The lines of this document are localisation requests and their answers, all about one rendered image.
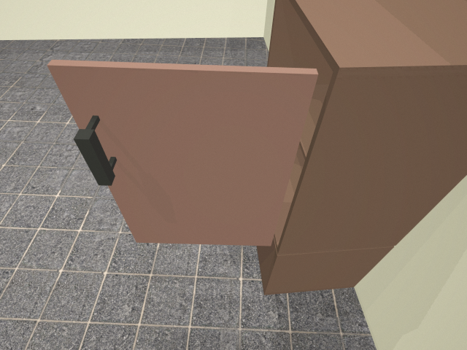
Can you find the handle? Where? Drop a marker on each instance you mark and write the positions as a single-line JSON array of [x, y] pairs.
[[94, 155]]

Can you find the cupboard door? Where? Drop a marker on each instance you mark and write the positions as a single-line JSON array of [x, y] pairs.
[[204, 152]]

